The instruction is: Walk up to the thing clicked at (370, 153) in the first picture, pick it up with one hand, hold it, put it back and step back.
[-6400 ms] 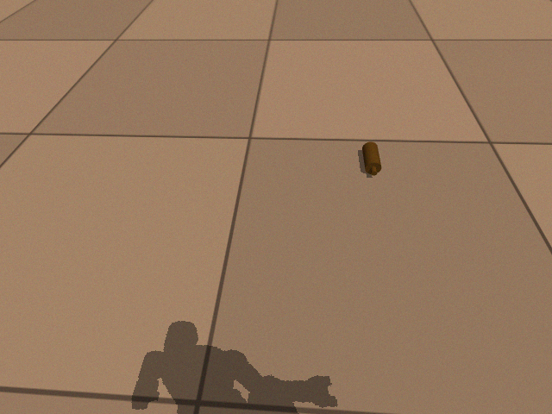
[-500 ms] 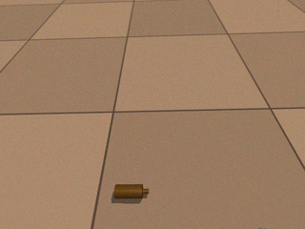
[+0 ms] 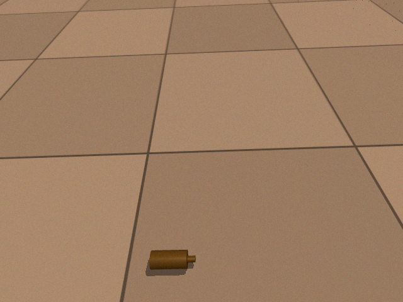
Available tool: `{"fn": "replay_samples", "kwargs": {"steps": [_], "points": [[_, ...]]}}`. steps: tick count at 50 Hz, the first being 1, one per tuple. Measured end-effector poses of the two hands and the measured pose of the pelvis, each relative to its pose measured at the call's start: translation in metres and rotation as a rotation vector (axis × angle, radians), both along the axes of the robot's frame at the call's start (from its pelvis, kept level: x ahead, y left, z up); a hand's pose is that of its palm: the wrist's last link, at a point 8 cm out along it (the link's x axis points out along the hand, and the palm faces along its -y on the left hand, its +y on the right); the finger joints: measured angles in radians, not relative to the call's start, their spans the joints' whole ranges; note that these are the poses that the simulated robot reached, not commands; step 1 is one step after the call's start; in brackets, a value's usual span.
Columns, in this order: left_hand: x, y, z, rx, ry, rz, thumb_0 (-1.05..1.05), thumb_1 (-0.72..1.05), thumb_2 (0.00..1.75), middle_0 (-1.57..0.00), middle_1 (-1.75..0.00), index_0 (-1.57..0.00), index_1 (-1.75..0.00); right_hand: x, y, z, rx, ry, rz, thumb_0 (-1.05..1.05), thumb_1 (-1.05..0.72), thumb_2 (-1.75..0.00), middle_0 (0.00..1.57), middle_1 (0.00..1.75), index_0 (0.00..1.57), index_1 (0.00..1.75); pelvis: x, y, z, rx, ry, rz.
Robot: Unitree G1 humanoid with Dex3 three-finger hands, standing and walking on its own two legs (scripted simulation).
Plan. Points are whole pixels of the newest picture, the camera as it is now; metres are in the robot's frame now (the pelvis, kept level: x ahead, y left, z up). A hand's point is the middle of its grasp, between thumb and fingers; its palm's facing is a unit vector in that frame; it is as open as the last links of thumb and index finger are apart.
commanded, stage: stand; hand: left
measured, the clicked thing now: (173, 259) +0.44 +0.19 -0.74
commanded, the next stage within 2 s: walk up in 1.98 s
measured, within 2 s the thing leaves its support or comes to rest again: neither
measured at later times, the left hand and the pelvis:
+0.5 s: hand out of the picture +0.07 +0.25 -0.16, palm faces -0.01 -0.94 -0.34, open 7.4 cm; pelvis +0.00 +0.00 +0.00, yaw +0 degrees
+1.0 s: hand out of the picture +0.07 +0.25 -0.16, palm faces -0.02 -0.94 -0.35, open 7.4 cm; pelvis +0.00 +0.00 +0.00, yaw +0 degrees
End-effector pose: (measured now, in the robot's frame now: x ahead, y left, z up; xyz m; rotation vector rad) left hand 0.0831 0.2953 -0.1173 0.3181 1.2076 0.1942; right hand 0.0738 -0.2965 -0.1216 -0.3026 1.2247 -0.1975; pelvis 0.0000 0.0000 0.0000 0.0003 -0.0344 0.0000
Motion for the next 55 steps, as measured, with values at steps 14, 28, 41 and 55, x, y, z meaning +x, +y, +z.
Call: {"fn": "replay_samples", "kwargs": {"steps": [14, 28, 41, 55], "points": [[-0.001, -0.001, 0.000, -0.002, -0.005, 0.004, 0.00, 0.90, 0.90, -0.20, -0.30, -0.20, -0.30, 0.005, -0.002, 0.003, -0.007, -0.013, 0.009, 0.00, -0.90, -0.90, 0.21, 0.30, 0.20, 0.30, 0.000, -0.001, 0.001, -0.001, -0.010, 0.004], [-0.019, 0.000, -0.001, 0.002, 0.031, 0.018, 0.00, 0.90, 0.90, -0.20, -0.30, -0.20, -0.30, -0.002, -0.002, 0.001, -0.003, 0.006, 0.012, 0.00, -0.90, -0.90, 0.21, 0.30, 0.20, 0.30, -0.002, -0.002, 0.001, 0.000, -0.006, 0.006], [-0.021, 0.000, -0.001, 0.005, 0.037, 0.018, 0.00, 0.90, 0.90, -0.20, -0.30, -0.20, -0.30, -0.006, -0.002, -0.001, -0.003, 0.020, 0.013, 0.00, -0.90, -0.90, 0.21, 0.30, 0.20, 0.30, -0.001, -0.003, 0.000, -0.001, -0.005, 0.007], [-0.014, 0.001, 0.000, 0.006, 0.020, 0.011, 0.00, 0.90, 0.90, -0.20, -0.30, -0.20, -0.30, -0.001, -0.002, 0.001, -0.006, 0.007, 0.017, 0.00, -0.90, -0.90, 0.21, 0.30, 0.20, 0.30, 0.001, -0.003, 0.000, 0.001, -0.006, 0.007]]}}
